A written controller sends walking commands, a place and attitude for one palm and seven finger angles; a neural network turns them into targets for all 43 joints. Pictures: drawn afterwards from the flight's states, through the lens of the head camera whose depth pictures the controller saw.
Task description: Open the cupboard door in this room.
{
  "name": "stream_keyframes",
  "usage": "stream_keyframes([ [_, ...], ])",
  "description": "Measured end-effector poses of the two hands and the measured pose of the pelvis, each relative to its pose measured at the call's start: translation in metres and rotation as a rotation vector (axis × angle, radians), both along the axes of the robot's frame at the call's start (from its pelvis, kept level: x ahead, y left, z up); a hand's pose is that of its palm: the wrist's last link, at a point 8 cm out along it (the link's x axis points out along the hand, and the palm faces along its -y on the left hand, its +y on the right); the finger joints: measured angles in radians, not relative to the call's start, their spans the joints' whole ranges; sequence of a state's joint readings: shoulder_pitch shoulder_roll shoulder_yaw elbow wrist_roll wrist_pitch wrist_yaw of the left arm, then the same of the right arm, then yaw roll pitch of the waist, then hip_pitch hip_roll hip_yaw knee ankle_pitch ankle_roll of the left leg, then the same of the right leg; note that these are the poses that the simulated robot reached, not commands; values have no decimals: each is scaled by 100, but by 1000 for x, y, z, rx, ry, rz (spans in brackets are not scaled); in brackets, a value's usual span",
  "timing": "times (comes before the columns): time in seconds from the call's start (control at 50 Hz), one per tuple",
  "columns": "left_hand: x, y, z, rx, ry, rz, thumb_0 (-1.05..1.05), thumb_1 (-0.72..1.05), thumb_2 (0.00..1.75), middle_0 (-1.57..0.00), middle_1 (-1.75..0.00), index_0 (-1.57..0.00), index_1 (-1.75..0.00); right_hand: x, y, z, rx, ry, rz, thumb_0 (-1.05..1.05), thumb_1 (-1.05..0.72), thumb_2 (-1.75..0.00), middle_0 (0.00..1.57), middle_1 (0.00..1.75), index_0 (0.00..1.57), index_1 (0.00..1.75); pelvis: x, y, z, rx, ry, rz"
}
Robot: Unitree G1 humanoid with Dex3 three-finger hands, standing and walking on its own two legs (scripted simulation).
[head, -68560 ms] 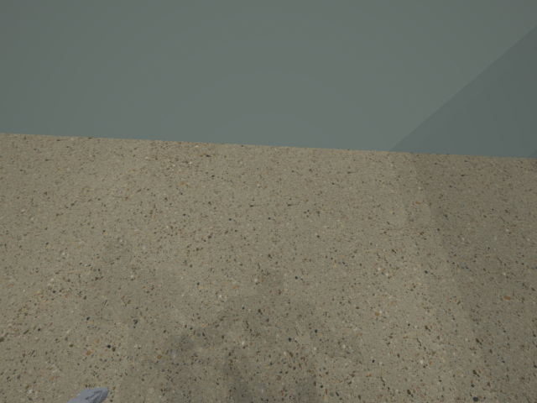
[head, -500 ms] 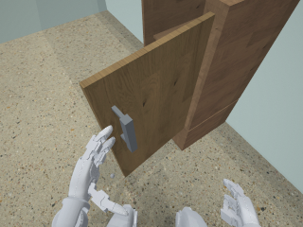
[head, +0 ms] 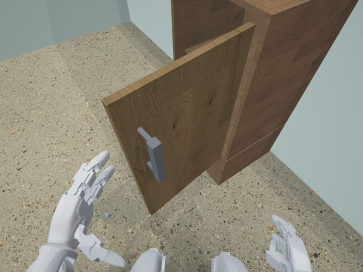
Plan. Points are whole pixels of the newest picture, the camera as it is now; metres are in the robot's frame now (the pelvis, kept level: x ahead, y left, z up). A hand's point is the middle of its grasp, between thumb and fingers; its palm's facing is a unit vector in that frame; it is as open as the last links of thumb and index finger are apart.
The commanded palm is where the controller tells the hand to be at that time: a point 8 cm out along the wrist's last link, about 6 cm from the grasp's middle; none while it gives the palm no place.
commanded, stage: draw the hand back to the body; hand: left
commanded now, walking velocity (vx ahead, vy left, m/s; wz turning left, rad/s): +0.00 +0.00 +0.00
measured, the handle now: (152, 156) +0.35 +0.09 +0.05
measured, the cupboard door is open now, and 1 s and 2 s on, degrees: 98 98 98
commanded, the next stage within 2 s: step back with the hand held close in 1.38 s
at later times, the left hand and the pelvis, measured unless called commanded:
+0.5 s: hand (42, 204) +0.21 +0.23 +0.14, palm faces +0.20 -0.92 -0.34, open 14.9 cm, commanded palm +0.17 +0.27 +0.18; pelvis +0.02 +0.02 +0.06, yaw +0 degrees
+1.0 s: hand out of the picture +0.23 +0.28 +0.24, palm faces +0.44 -0.80 -0.42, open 9.1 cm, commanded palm +0.18 +0.32 +0.26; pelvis +0.04 +0.02 +0.10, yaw -1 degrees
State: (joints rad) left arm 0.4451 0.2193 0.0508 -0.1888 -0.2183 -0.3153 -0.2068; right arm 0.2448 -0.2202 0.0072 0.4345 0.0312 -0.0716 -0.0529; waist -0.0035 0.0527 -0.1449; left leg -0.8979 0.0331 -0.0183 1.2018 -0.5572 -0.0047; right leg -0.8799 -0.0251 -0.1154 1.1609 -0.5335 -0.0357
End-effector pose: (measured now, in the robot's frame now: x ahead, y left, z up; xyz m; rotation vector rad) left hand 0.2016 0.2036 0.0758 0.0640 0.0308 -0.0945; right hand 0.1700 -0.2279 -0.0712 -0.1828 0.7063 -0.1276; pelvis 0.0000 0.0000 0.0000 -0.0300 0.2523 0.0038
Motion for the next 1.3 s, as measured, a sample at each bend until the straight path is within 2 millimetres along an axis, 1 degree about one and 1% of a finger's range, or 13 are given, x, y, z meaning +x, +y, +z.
stream_keyframes([
  [0.06, -3, 7, 14, 3, 4, 17, -2, -49, 30, -15, -30, -15, -30, -3, 6, 12, 11, -9, -1, 1, -91, -90, 20, 30, 20, 30, 2, 3, 11, -1, -21, 2],
  [0.14, -7, 15, 27, 6, 13, 18, -2, -49, 30, -15, -30, -15, -30, -3, 10, 26, 6, -28, 4, 1, -90, -90, 21, 30, 20, 30, 6, 6, 21, -4, -44, 4],
  [0.32, -12, 39, 55, 16, -11, 35, -2, -46, 31, -15, -30, -15, -30, 7, 12, 51, -15, -85, 10, 1, -90, -90, 21, 30, 20, 30, 13, 14, 36, -12, -97, 6],
  [0.38, -14, 49, 67, 147, 23, 126, -2, -41, 33, -16, -30, -15, -30, 12, 15, 59, -29, -86, 8, 1, -90, -90, 20, 30, 20, 30, 17, 15, 45, -6, -119, -2],
  [0.44, -19, 58, 78, 230, 67, 240, -2, -34, 37, -16, -30, -16, -30, 17, 21, 67, -26, -85, 5, 1, -90, -90, 20, 30, 20, 30, 21, 19, 55, -4, -146, -2],
  [0.52, -24, 69, 91, 291, 92, 339, -1, -22, 42, -16, -30, -16, -30, 22, 30, 74, -24, -79, 21, 1, -90, -90, 20, 30, 20, 30, 26, 22, 66, 2, -182, -2],
  [0.64, -23, 83, 117, 330, 46, 419, -1, -2, 50, -17, -30, -17, -30, 31, 41, 81, -12, -77, 63, 1, -90, -90, 21, 30, 20, 30, 32, 25, 80, 9, -236, 0],
  [0.74, -17, 91, 140, 351, -13, 453, -1, 15, 57, -18, -30, -18, -30, 37, 45, 87, -2, -82, 84, 1, -90, -90, 21, 30, 20, 30, 35, 26, 88, 13, -272, -3],
  [0.86, -15, 99, 164, 381, -83, 481, 0, 36, 66, -19, -30, -19, -30, 43, 41, 93, 1, -82, 90, 1, -90, -90, 21, 30, 20, 31, 38, 23, 94, 16, -300, -11],
  [1.04, -17, 110, 193, 418, -174, 548, 0, 67, 80, -20, -30, -20, -30, 43, 26, 94, -14, -58, 76, 1, -90, -90, 21, 30, 20, 30, 38, 16, 98, 17, -324, -15],
  [1.1, -18, 110, 196, 415, -186, 560, 0, 76, 84, -20, -30, -20, -30, 42, 20, 93, -14, -49, 67, 1, -90, -90, 21, 30, 20, 30, 37, 13, 99, 18, -329, -16],
  [1.16, -18, 105, 191, 402, -170, 553, 1, 82, 86, -20, -30, -20, -30, 38, 15, 92, -15, -40, 57, 1, -90, -90, 21, 30, 20, 30, 35, 11, 99, 18, -331, -18],
  [1.3, -20, 96, 183, 389, -143, 527, 1, 88, 89, -21, -30, -21, -30, 30, 6, 91, -22, -30, 36, 1, -90, -90, 20, 30, 20, 30, 33, 5, 100, 18, -338, -22],
])
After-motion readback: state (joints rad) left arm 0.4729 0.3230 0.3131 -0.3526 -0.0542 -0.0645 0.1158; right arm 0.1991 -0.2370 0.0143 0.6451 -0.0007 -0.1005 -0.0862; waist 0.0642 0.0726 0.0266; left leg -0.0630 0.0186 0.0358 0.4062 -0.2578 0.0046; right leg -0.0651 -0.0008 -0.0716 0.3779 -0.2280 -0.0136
